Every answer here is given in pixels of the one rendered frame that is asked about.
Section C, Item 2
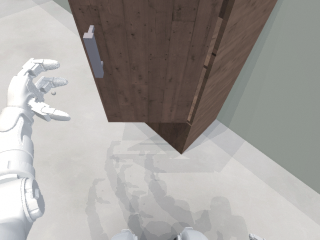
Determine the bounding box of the robot left hand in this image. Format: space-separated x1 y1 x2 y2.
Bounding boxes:
6 58 71 122

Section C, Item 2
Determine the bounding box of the left robot upper arm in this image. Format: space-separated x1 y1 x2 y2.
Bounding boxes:
0 177 45 240

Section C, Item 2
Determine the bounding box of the left robot shin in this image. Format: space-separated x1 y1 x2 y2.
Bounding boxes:
120 229 131 233

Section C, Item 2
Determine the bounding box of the left robot forearm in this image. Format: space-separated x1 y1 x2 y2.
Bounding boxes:
0 106 36 184

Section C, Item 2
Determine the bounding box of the right robot shin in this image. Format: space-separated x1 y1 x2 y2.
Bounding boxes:
181 227 193 233

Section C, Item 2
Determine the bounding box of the robot shin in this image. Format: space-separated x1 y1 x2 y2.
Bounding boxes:
120 229 131 233
181 227 193 233

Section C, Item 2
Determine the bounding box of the handle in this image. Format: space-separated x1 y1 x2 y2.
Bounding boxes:
83 25 104 78

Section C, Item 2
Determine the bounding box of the cupboard door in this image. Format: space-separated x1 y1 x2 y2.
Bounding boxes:
68 0 223 123

